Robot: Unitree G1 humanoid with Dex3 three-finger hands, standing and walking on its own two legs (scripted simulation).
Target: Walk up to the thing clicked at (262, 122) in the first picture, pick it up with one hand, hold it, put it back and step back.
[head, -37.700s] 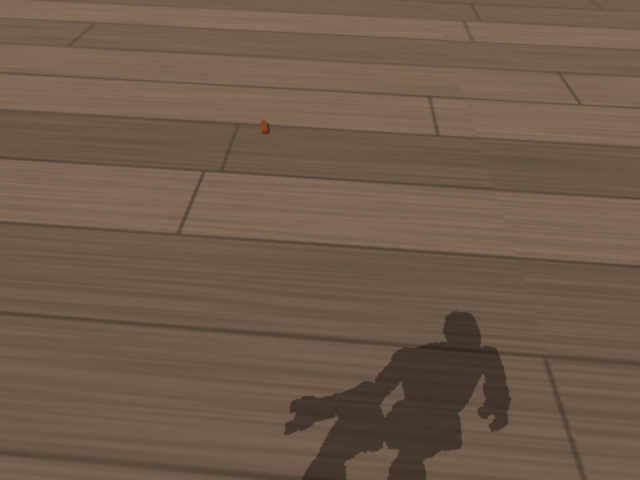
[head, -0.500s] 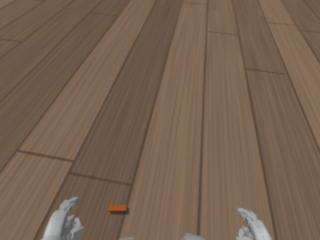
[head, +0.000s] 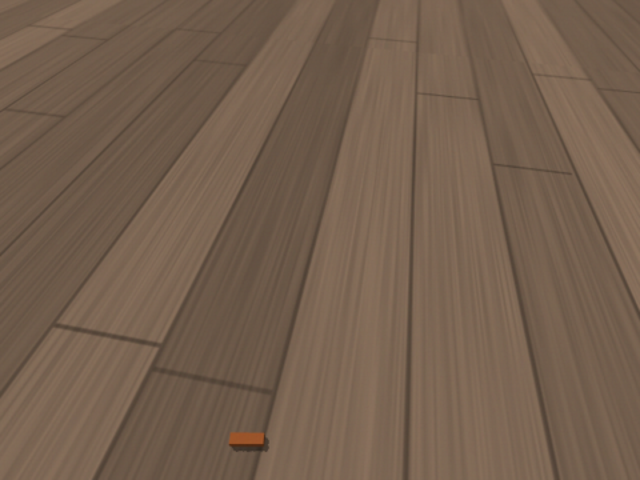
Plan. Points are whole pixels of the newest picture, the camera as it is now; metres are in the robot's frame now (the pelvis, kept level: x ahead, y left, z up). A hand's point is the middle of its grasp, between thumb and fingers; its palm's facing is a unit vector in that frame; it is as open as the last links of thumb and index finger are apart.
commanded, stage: stand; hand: left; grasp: from above
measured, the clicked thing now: (247, 439) +0.38 +0.20 -0.77
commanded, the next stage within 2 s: step back in 1.88 s
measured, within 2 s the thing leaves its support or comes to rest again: neither
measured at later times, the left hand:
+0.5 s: hand out of the picture +0.05 +0.22 -0.16, palm faces +0.04 -0.94 -0.33, open 7.4 cm
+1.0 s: hand out of the picture +0.08 +0.21 -0.15, palm faces +0.03 -0.94 -0.34, open 7.4 cm
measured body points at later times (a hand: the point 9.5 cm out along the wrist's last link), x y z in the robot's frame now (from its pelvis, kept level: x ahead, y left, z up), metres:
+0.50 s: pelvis +0.00 -0.02 +0.00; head -0.01 -0.02 +0.45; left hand +0.05 +0.27 -0.13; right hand +0.06 -0.30 -0.14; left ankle +0.00 +0.10 -0.74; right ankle +0.02 -0.14 -0.74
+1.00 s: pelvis +0.01 -0.03 +0.01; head +0.01 -0.04 +0.45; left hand +0.08 +0.26 -0.13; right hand +0.08 -0.32 -0.14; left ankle +0.00 +0.10 -0.74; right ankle +0.02 -0.14 -0.74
